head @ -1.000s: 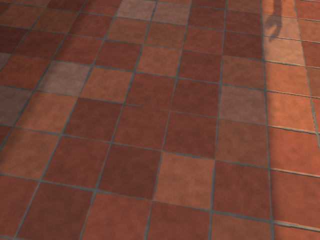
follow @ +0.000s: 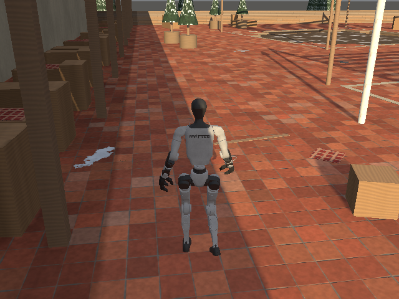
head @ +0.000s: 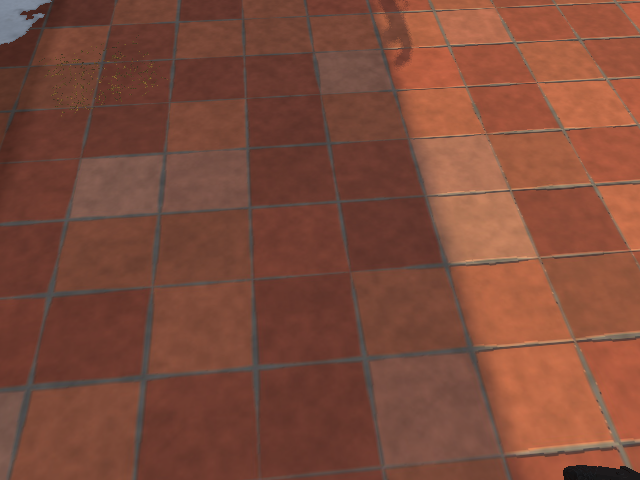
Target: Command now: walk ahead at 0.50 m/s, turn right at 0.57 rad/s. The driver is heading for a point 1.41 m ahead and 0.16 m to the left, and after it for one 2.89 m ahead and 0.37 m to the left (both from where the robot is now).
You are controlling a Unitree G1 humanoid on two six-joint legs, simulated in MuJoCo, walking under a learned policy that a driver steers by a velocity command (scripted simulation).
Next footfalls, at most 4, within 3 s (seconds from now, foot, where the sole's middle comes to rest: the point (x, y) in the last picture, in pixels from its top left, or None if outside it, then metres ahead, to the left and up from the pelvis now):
0.38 right None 0.35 -0.18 -0.77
0.90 left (300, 418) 0.61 0.09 -0.77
1.38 right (345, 292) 0.95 0.00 -0.77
1.88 left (241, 235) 1.12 0.28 -0.77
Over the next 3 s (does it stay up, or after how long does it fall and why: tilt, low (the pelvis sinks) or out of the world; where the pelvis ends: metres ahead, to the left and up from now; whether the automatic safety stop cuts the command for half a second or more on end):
stays up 1.37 0.17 0.01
